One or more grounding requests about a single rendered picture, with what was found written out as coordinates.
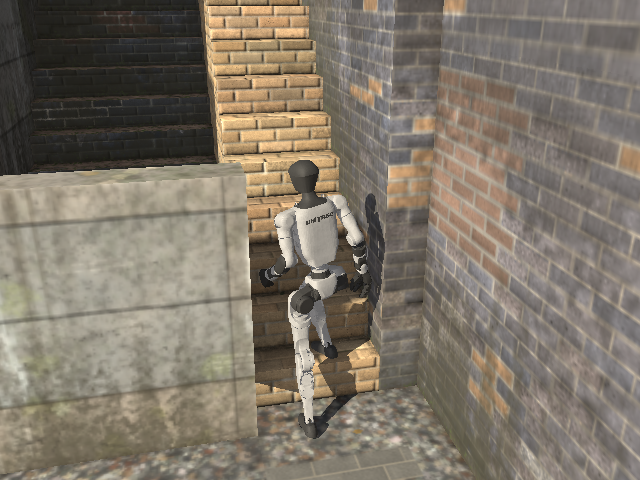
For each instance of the stairs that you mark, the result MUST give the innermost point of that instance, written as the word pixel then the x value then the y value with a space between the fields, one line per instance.
pixel 266 105

